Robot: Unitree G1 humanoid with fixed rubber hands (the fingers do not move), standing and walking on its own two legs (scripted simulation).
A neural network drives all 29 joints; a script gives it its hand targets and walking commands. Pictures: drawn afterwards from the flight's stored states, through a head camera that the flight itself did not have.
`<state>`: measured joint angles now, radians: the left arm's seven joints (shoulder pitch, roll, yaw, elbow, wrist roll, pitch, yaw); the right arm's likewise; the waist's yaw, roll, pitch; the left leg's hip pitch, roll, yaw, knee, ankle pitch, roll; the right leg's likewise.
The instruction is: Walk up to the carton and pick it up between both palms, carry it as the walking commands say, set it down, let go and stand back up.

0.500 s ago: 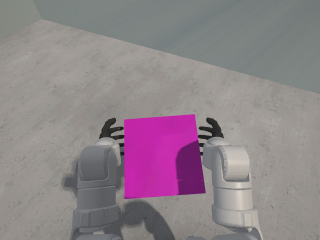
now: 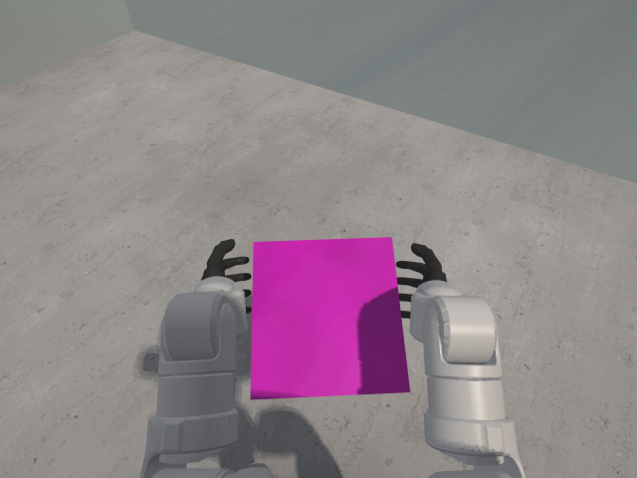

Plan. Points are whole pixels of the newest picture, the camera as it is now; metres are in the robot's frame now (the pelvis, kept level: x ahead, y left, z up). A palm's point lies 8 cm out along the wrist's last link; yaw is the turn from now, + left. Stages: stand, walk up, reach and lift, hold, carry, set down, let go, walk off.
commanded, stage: carry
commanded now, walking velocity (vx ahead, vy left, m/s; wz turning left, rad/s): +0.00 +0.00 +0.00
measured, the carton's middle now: (324, 325) +0.33 +0.00 -0.02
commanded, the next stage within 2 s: none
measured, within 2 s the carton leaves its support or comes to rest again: neither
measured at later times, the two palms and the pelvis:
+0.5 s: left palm (162, 456) +0.14 +0.15 +0.09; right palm (440, 432) +0.16 -0.10 +0.09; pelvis -0.15 +0.00 +0.00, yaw +1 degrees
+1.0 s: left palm out of the picture +0.09 +0.12 +0.07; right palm out of the picture +0.08 -0.14 +0.06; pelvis -0.22 +0.00 +0.00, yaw -1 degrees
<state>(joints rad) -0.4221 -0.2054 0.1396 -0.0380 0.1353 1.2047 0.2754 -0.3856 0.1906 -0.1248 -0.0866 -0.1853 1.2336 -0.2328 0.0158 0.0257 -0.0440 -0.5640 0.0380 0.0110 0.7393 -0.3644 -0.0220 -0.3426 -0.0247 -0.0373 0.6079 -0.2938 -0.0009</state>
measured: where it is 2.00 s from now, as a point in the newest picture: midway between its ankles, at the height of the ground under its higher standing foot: outside the picture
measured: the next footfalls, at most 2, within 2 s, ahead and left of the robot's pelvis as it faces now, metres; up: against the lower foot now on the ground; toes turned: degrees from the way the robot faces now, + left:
left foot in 0.20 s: -0.04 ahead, +0.14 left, +0.00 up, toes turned +3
right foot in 0.76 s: -0.14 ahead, -0.10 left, +0.00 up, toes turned +5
